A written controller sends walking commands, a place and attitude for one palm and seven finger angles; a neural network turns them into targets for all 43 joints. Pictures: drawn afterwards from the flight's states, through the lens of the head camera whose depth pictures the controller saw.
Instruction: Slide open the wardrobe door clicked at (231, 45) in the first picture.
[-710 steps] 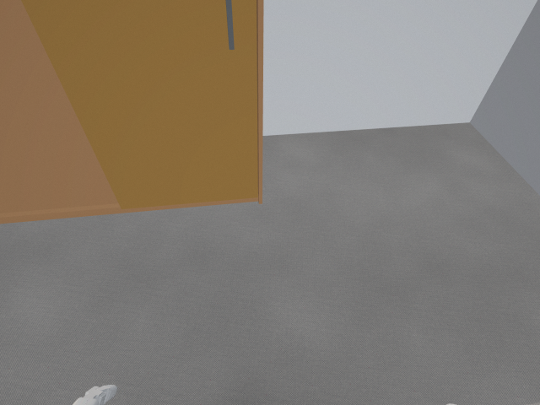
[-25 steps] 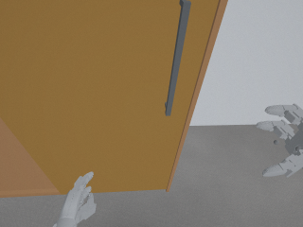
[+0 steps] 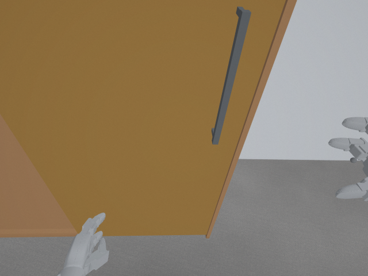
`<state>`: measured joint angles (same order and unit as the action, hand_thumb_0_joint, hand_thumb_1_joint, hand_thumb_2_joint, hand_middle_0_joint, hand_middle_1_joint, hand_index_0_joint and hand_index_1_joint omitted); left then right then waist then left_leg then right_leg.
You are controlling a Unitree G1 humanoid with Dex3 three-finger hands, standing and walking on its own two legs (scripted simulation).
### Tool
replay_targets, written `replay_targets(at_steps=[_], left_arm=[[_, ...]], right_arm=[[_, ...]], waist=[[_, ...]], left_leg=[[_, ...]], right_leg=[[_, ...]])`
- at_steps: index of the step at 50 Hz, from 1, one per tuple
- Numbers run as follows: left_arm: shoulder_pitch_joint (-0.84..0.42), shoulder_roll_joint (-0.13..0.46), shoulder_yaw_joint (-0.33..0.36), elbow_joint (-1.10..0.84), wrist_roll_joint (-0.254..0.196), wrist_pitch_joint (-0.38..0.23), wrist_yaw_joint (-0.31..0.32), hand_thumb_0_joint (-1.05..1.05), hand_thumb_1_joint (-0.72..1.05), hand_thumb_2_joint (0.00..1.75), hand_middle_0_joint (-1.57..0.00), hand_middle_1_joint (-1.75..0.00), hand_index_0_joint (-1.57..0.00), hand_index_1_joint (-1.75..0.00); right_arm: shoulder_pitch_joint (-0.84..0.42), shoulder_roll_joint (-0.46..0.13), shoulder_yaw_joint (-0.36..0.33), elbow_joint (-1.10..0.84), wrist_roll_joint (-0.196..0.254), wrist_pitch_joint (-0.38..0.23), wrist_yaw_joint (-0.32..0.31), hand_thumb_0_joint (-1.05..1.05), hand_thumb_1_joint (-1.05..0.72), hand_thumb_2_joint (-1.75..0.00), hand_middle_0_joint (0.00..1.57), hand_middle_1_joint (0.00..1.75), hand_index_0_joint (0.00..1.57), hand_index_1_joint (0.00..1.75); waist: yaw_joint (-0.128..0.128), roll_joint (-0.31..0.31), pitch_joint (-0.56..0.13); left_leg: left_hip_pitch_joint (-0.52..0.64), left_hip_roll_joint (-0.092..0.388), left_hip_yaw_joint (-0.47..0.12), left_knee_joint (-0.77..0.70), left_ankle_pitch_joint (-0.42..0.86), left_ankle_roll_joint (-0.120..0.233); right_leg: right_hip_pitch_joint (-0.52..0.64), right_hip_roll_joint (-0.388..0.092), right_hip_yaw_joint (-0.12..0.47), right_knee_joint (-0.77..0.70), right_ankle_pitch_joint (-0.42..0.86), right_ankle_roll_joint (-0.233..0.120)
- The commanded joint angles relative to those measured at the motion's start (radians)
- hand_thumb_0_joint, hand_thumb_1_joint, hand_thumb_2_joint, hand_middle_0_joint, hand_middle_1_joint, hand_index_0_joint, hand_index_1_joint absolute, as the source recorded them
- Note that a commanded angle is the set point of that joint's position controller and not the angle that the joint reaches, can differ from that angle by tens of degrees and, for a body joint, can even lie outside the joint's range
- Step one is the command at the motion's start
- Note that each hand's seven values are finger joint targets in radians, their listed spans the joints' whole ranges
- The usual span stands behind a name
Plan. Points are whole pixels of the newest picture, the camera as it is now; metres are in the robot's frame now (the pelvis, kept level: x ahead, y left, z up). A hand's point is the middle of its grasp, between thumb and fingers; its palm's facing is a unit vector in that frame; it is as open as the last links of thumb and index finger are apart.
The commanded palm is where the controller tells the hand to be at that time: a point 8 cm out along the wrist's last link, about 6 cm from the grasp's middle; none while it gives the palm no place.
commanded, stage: raise the hand with hooked fingers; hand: right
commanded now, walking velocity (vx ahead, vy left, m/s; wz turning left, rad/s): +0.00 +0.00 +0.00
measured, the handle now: (225, 87) +0.48 -0.08 +0.20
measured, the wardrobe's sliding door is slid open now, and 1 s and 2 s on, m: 0.00 0.00 0.00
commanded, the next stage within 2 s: move the hooked fingers beside the handle in 0.16 s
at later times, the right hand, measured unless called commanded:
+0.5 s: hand (328, 152) +0.29 -0.25 +0.19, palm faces +0.03 +1.00 -0.08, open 14.0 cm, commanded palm +0.26 -0.30 +0.20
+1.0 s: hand (305, 138) +0.33 -0.22 +0.19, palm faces +0.02 +1.00 -0.04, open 14.0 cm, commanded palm +0.31 -0.27 +0.20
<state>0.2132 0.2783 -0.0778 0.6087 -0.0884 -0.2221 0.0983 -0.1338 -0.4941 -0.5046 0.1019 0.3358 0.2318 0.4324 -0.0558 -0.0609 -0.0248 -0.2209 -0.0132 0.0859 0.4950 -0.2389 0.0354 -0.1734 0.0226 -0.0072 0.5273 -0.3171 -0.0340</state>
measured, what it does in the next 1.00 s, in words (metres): stands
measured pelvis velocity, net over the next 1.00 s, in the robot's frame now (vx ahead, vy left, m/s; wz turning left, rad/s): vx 0.00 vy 0.00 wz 0.00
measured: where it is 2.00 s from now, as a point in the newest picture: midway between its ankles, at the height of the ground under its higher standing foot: outside the picture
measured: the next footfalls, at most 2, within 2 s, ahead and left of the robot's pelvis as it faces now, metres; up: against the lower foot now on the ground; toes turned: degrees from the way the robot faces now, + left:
none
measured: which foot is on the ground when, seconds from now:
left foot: down 0.00-1.00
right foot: down 0.00-1.00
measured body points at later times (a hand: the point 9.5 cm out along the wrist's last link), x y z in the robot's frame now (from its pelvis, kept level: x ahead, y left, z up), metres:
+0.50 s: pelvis +0.00 +0.00 +0.00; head -0.02 +0.03 +0.45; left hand +0.20 +0.22 -0.07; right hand +0.29 -0.31 +0.20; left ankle +0.02 +0.10 -0.74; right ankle -0.02 -0.10 -0.74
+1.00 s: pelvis +0.00 +0.00 +0.00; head -0.01 +0.02 +0.45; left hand +0.19 +0.22 -0.08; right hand +0.33 -0.28 +0.19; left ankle +0.02 +0.10 -0.74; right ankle -0.02 -0.10 -0.74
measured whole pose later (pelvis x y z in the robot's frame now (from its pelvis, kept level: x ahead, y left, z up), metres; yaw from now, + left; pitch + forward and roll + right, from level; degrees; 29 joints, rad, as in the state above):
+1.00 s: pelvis +0.00 +0.00 +0.00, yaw +0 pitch -2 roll +0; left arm 0.20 0.26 -0.08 0.64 -0.09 -0.18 0.11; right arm -0.31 -0.38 -0.32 0.17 0.28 0.23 0.31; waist -0.04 -0.05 -0.02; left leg -0.23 0.00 0.08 0.50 -0.24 0.03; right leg -0.17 0.03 -0.01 0.51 -0.31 -0.04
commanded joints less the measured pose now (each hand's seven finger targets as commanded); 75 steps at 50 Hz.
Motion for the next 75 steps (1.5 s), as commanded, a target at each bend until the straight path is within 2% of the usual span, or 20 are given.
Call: replay_targets(at_steps=[1, 4, 5, 10, 14, 19, 25, 26, 28, 30, 33, 37, 44, 47, 51, 55, 59, 65, 69, 75], left_arm=[[-0.150, 0.107, 0.041, -0.173, -0.005, -0.062, 0.015, 0.00, 0.90, 0.90, -0.20, -0.30, -0.20, -0.30], [-0.150, 0.103, 0.042, -0.174, -0.002, -0.068, 0.020, 0.00, 0.90, 0.90, -0.20, -0.30, -0.20, -0.30], [-0.146, 0.102, 0.040, -0.169, 0.001, -0.065, 0.018, 0.00, 0.90, 0.90, -0.20, -0.30, -0.20, -0.30], [-0.150, 0.109, 0.041, -0.150, -0.003, -0.055, 0.012, 0.00, 0.90, 0.90, -0.20, -0.30, -0.20, -0.30], [-0.159, 0.104, 0.038, -0.167, -0.007, -0.061, 0.011, 0.00, 0.90, 0.90, -0.20, -0.30, -0.20, -0.30], [-0.149, 0.096, 0.037, -0.161, -0.006, -0.070, 0.019, 0.00, 0.90, 0.90, -0.20, -0.30, -0.20, -0.30], [-0.146, 0.103, 0.043, -0.142, -0.002, -0.058, 0.018, 0.00, 0.90, 0.90, -0.20, -0.30, -0.20, -0.30], [-0.159, 0.096, 0.039, -0.152, -0.002, -0.057, 0.015, 0.00, 0.90, 0.90, -0.20, -0.30, -0.20, -0.30], [-0.156, 0.091, 0.039, -0.160, -0.001, -0.055, 0.011, 0.00, 0.90, 0.90, -0.20, -0.30, -0.20, -0.30], [-0.148, 0.093, 0.041, -0.157, 0.001, -0.048, 0.007, 0.00, 0.90, 0.90, -0.20, -0.30, -0.20, -0.30], [-0.157, 0.091, 0.043, -0.170, -0.002, -0.046, 0.004, 0.00, 0.90, 0.90, -0.20, -0.30, -0.20, -0.30], [-0.144, 0.097, 0.048, -0.155, -0.003, -0.034, 0.007, 0.00, 0.90, 0.90, -0.20, -0.30, -0.20, -0.30], [-0.147, 0.087, 0.045, -0.146, -0.003, -0.027, 0.020, 0.00, 0.90, 0.90, -0.20, -0.30, -0.20, -0.30], [-0.143, 0.088, 0.043, -0.133, -0.003, -0.020, 0.024, 0.00, 0.90, 0.90, -0.20, -0.30, -0.20, -0.30], [-0.144, 0.089, 0.043, -0.131, -0.003, -0.012, 0.021, 0.00, 0.90, 0.90, -0.20, -0.30, -0.20, -0.30], [-0.131, 0.096, 0.047, -0.128, -0.004, 0.006, 0.014, 0.00, 0.90, 0.90, -0.20, -0.30, -0.20, -0.30], [-0.134, 0.091, 0.046, -0.135, -0.004, 0.013, 0.013, 0.00, 0.90, 0.90, -0.20, -0.30, -0.20, -0.30], [-0.107, 0.095, 0.049, -0.113, 0.000, 0.030, 0.018, 0.00, 0.90, 0.90, -0.20, -0.30, -0.20, -0.30], [-0.098, 0.088, 0.049, -0.113, 0.001, 0.031, 0.014, 0.00, 0.90, 0.90, -0.20, -0.30, -0.20, -0.30], [-0.076, 0.096, 0.062, -0.111, 0.001, 0.048, 0.000, 0.00, 0.90, 0.90, -0.20, -0.30, -0.20, -0.30]], right_arm=[[-0.357, -0.282, -0.040, -0.242, 0.005, -0.046, -0.007, 0.00, 0.50, -0.30, 0.30, 1.20, 0.30, 1.20], [-0.331, -0.305, -0.070, -0.265, 0.017, -0.071, 0.012, 0.00, 0.50, -0.30, 0.30, 1.20, 0.30, 1.20], [-0.296, -0.316, -0.083, -0.253, 0.025, -0.078, 0.018, 0.00, 0.50, -0.30, 0.30, 1.20, 0.30, 1.20], [-0.260, -0.318, -0.106, -0.138, 0.032, -0.055, 0.018, 0.00, 0.50, -0.30, 0.30, 1.20, 0.30, 1.20], [-0.330, -0.281, -0.051, -0.181, 0.018, -0.039, 0.012, 0.00, 0.50, -0.30, 0.30, 1.20, 0.30, 1.20], [-0.432, -0.223, 0.024, -0.231, 0.016, -0.079, 0.000, 0.00, 0.50, -0.30, 0.30, 1.20, 0.30, 1.20], [-0.432, -0.266, -0.018, -0.150, -0.008, -0.073, -0.047, 0.00, 0.50, -0.30, 0.30, 1.20, 0.30, 1.20], [-0.441, -0.242, -0.002, -0.182, -0.011, -0.071, -0.052, 0.00, 0.50, -0.30, 0.30, 1.20, 0.30, 1.20], [-0.420, -0.229, 0.001, -0.184, -0.014, -0.061, -0.063, 0.00, 0.50, -0.30, 0.30, 1.20, 0.30, 1.20], [-0.388, -0.226, -0.005, -0.171, -0.010, -0.059, -0.068, 0.00, 0.50, -0.30, 0.30, 1.20, 0.30, 1.20], [-0.372, -0.189, 0.012, -0.215, -0.006, -0.055, -0.072, 0.00, 0.50, -0.30, 0.30, 1.20, 0.30, 1.20], [-0.392, -0.178, 0.023, -0.173, -0.010, -0.038, -0.087, 0.00, 0.50, -0.30, 0.30, 1.20, 0.30, 1.20], [-0.549, -0.150, 0.085, -0.215, -0.035, -0.061, -0.128, 0.00, 0.50, -0.30, 0.30, 1.20, 0.30, 1.20], [-0.595, -0.127, 0.114, -0.162, -0.039, -0.071, -0.134, 0.00, 0.50, -0.30, 0.30, 1.20, 0.30, 1.20], [-0.586, -0.109, 0.128, -0.111, -0.044, -0.063, -0.140, 0.00, 0.50, -0.30, 0.30, 1.20, 0.30, 1.20], [-0.553, -0.114, 0.123, -0.039, -0.050, -0.039, -0.151, 0.00, 0.50, -0.30, 0.30, 1.20, 0.30, 1.20], [-0.654, -0.083, 0.156, -0.058, -0.057, -0.050, -0.172, 0.00, 0.50, -0.30, 0.30, 1.20, 0.30, 1.20], [-0.753, -0.122, 0.143, -0.008, -0.074, -0.088, -0.213, 0.00, 0.50, -0.30, 0.30, 1.20, 0.30, 1.20], [-0.786, -0.061, 0.190, 0.006, -0.084, -0.099, -0.221, 0.00, 0.50, -0.30, 0.30, 1.20, 0.30, 1.20], [-0.722, -0.018, 0.208, 0.060, -0.081, -0.083, -0.226, 0.00, 0.50, -0.30, 0.30, 1.20, 0.30, 1.20]], waist=[[0.017, -0.058, -0.162], [0.010, -0.017, -0.225], [0.003, 0.023, -0.219], [-0.002, 0.010, -0.117], [0.011, -0.050, -0.157], [0.034, -0.019, -0.189], [0.010, -0.004, -0.173], [0.008, -0.054, -0.202], [0.003, -0.049, -0.217], [0.000, 0.026, -0.213], [0.000, 0.010, -0.226], [0.013, 0.041, -0.194], [0.035, -0.022, -0.222], [0.045, 0.018, -0.208], [0.036, -0.009, -0.219], [0.028, 0.056, -0.201], [0.042, 0.031, -0.213], [0.051, 0.049, -0.244], [0.054, -0.022, -0.285], [0.043, 0.067, -0.274]], left_leg=[[0.057, 0.038, -0.062, -0.073, 0.112, -0.008], [0.101, 0.036, -0.062, -0.063, 0.156, -0.014], [0.121, 0.034, -0.064, -0.066, 0.176, -0.015], [0.073, 0.040, -0.071, -0.080, 0.142, -0.015], [0.058, 0.042, -0.061, -0.063, 0.154, -0.013], [0.042, 0.034, -0.056, -0.063, 0.130, -0.016], [0.072, 0.041, -0.055, -0.064, 0.138, -0.009], [0.085, 0.045, -0.058, -0.054, 0.174, -0.006], [0.092, 0.045, -0.050, -0.045, 0.204, -0.005], [0.116, 0.041, -0.048, -0.046, 0.238, -0.007], [0.103, 0.040, -0.044, -0.034, 0.259, -0.010], [0.079, 0.038, -0.047, -0.043, 0.240, -0.014], [0.063, 0.039, -0.048, -0.048, 0.205, -0.009], [0.062, 0.038, -0.051, -0.057, 0.188, -0.011], [0.072, 0.043, -0.051, -0.054, 0.203, -0.004], [0.082, 0.041, -0.048, -0.053, 0.223, -0.004], [0.058, 0.041, -0.048, -0.051, 0.205, -0.005], [0.082, 0.040, -0.062, -0.063, 0.182, -0.005], [0.091, 0.042, -0.059, -0.049, 0.255, 0.001], [0.097, 0.036, -0.047, -0.039, 0.315, 0.001]], right_leg=[[0.011, -0.030, 0.061, -0.085, 0.189, 0.005], [0.028, -0.025, 0.061, -0.075, 0.219, -0.002], [0.016, -0.029, 0.060, -0.071, 0.237, -0.002], [-0.038, -0.028, 0.056, -0.072, 0.203, 0.002], [-0.006, -0.024, 0.057, -0.073, 0.212, 0.003], [0.033, -0.026, 0.068, -0.073, 0.191, -0.001], [0.000, -0.029, 0.066, -0.083, 0.211, 0.004], [0.014, -0.024, 0.060, -0.084, 0.237, 0.006], [0.020, -0.023, 0.058, -0.085, 0.259, 0.010], [0.006, -0.030, 0.056, -0.081, 0.285, 0.007], [0.019, -0.027, 0.050, -0.081, 0.296, 0.008], [0.008, -0.029, 0.045, -0.080, 0.273, 0.005], [0.053, -0.027, 0.054, -0.086, 0.264, 0.009], [0.042, -0.028, 0.055, -0.091, 0.239, 0.004], [0.042, -0.027, 0.053, -0.096, 0.254, 0.010], [0.010, -0.032, 0.054, -0.095, 0.269, 0.010], [0.026, -0.030, 0.055, -0.098, 0.255, 0.009], [0.024, -0.034, 0.052, -0.101, 0.238, 0.005], [0.058, -0.029, 0.045, -0.098, 0.306, 0.012], [0.045, -0.040, 0.046, -0.093, 0.372, 0.014]])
